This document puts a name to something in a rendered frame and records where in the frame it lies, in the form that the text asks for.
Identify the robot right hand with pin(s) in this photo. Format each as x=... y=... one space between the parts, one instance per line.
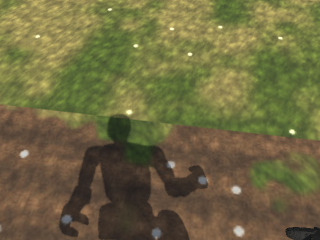
x=303 y=233

